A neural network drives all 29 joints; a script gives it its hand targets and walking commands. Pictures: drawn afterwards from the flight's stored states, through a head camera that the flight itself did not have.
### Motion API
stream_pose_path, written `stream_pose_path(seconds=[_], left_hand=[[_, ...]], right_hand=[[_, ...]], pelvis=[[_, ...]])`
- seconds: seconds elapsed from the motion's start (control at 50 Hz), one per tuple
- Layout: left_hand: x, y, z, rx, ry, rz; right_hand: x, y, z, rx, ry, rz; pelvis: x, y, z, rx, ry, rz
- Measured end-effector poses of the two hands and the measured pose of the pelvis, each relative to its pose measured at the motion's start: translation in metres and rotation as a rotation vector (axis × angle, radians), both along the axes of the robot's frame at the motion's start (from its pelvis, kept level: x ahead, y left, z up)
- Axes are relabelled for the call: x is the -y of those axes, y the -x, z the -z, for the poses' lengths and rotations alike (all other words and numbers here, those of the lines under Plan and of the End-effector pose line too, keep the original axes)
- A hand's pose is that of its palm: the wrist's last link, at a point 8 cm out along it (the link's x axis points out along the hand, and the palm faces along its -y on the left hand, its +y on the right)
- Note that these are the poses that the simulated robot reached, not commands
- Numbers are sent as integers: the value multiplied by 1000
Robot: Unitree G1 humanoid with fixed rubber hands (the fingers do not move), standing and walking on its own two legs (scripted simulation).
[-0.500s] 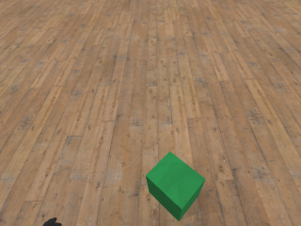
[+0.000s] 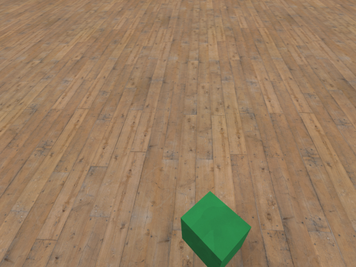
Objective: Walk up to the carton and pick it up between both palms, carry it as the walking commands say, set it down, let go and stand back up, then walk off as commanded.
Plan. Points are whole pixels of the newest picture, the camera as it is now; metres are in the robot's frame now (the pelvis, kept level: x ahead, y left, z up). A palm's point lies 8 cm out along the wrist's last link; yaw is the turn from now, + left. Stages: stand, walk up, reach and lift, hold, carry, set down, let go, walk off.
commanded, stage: walk up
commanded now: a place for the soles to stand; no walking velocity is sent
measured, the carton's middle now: (213, 233) +0.45 -0.09 -0.63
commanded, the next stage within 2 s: none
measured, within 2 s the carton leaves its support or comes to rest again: neither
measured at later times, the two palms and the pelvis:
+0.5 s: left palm out of the picture +0.02 +0.45 -0.05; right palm out of the picture +0.13 -0.30 -0.09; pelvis +0.01 +0.06 -0.01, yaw -5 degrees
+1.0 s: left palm out of the picture +0.27 +0.53 -0.05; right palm out of the picture +0.06 -0.16 -0.13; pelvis +0.07 +0.19 -0.03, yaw -19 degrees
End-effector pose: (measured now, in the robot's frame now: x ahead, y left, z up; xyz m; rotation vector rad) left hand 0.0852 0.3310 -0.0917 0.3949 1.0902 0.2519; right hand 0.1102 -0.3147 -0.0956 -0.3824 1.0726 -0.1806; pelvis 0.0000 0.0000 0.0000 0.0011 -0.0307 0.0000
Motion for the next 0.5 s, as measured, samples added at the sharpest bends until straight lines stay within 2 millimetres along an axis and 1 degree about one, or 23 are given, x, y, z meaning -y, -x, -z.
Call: stream_pose_path(seconds=[0.22,0.26,0.28,0.34,0.4,0.44,0.5], left_hand=[[5,-10,-6,-15,-7,11],[3,-9,-8,-7,-23,13],[-2,-5,-10,-9,-43,14],[-28,23,-17,-80,-125,9],[-62,50,-29,-149,-205,-19],[-85,61,-37,-176,-245,-28],[-119,66,-43,-203,-289,-24]], right_hand=[[11,15,0,-57,-3,35],[14,14,0,-57,-5,28],[16,10,-1,-45,-2,20],[19,-3,-6,1,8,5],[13,-13,-8,28,8,-10],[5,-17,-7,31,3,-11],[-13,-20,-4,41,0,1]], pelvis=[[4,-1,-6,-3,-7,4],[4,-2,-5,-9,0,3],[3,-2,-4,-13,3,8],[-7,0,-1,-13,6,37],[-20,0,1,-13,5,48],[-33,-2,3,-15,-1,58],[-57,-7,9,-18,-9,83]])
